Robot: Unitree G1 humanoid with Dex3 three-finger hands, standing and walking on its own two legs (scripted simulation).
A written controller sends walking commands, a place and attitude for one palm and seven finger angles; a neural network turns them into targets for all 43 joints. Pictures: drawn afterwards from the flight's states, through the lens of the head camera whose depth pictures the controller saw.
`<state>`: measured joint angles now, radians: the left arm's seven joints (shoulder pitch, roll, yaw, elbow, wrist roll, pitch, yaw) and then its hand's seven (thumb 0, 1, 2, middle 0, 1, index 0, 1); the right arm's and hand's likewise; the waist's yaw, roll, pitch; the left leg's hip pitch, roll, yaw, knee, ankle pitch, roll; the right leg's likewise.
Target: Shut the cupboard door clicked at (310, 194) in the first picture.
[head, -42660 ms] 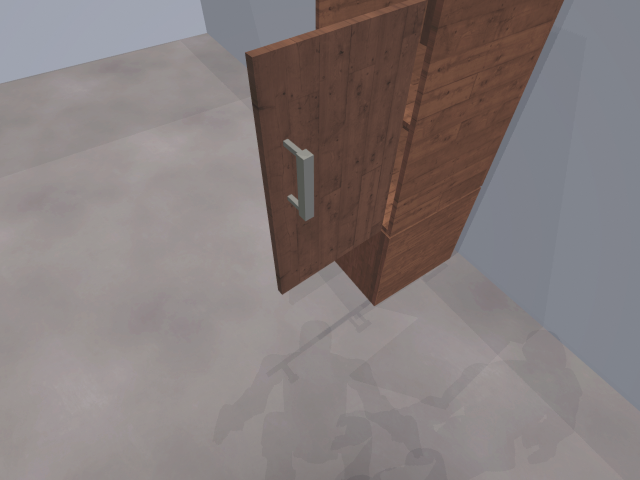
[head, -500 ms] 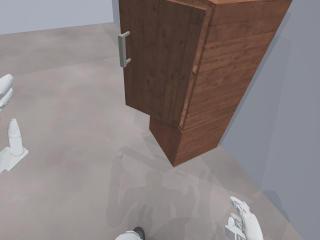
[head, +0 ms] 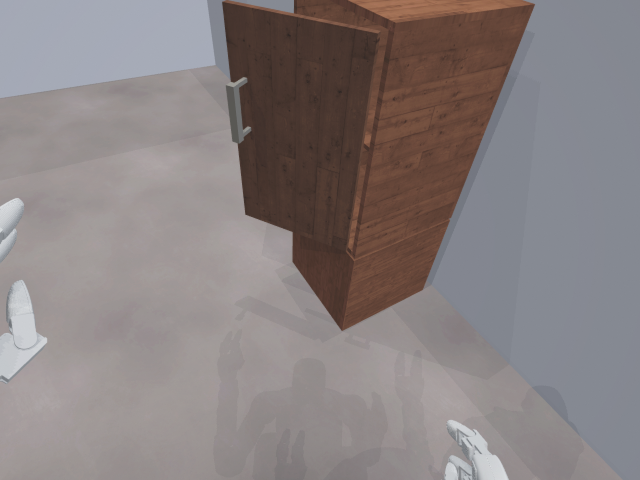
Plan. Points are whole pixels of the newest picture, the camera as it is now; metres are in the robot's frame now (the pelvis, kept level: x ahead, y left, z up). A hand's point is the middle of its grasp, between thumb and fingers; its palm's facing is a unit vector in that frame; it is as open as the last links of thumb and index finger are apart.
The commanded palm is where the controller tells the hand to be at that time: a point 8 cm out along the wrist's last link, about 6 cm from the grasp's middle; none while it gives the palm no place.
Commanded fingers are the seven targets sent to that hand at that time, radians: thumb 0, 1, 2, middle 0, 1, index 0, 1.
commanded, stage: stop stepping back and stand still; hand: left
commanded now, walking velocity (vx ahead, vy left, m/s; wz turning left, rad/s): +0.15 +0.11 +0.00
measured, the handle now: (240, 110) +0.91 +0.21 +0.03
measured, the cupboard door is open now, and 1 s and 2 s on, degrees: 34 34 34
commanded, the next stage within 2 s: let the arm hang, fingers relaxed in 0.82 s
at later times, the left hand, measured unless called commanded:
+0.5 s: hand out of the picture +0.21 +0.31 +0.18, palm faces +0.47 -0.77 -0.44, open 7.4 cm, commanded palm +0.15 +0.35 +0.18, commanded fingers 0.00 0.90 0.90 -0.20 -0.30 -0.20 -0.30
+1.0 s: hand (3, 392) +0.19 +0.33 +0.08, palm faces +0.31 -0.82 -0.48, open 7.4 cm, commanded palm none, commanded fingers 0.00 0.90 0.90 -0.20 -0.30 -0.20 -0.30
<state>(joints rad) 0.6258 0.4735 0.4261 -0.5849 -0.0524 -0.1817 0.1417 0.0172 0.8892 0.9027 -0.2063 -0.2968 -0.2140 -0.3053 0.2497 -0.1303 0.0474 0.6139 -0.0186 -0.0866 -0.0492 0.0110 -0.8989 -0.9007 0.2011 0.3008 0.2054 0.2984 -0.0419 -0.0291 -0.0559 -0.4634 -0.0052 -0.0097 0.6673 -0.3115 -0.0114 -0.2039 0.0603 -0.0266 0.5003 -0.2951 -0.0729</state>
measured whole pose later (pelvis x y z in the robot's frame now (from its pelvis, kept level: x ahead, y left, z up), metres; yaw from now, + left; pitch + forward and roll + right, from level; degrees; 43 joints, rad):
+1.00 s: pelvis -0.01 +0.06 +0.00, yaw +3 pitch +0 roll -2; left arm 0.37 0.39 0.24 -0.08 0.01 -0.11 0.06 0.01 0.90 0.90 -0.20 -0.30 -0.21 -0.30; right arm 0.19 -0.27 0.01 0.74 0.00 -0.09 -0.01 0.01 -0.90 -0.90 0.20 0.30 0.20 0.30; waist 0.02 0.06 -0.04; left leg -0.36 0.02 0.04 0.55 -0.19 0.02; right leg -0.20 -0.02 -0.05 0.50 -0.30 0.02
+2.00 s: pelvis -0.01 +0.05 +0.01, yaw +2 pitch -2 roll +0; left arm 0.21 0.21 0.02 1.09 0.02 0.00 0.01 0.00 0.91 0.90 -0.20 -0.29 -0.21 -0.30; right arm 0.21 -0.22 -0.02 1.09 -0.02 0.01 -0.02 0.00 -0.90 -0.90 0.20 0.30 0.20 0.30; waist -0.01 0.00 0.03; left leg -0.24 0.02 0.06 0.41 -0.13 0.02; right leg -0.12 -0.02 -0.02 0.41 -0.26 0.02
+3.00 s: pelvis +0.02 +0.06 -0.01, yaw +10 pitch -3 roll -1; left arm 0.21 0.21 0.06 1.02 0.02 0.03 0.02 0.00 0.90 0.90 -0.20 -0.29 -0.21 -0.30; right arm 0.22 -0.21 -0.04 1.03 -0.02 0.06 0.00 0.00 -0.91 -0.90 0.20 0.30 0.20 0.30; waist -0.03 0.00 0.10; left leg -0.34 0.01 0.03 0.67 -0.28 0.00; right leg -0.12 -0.07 -0.15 0.60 -0.42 0.03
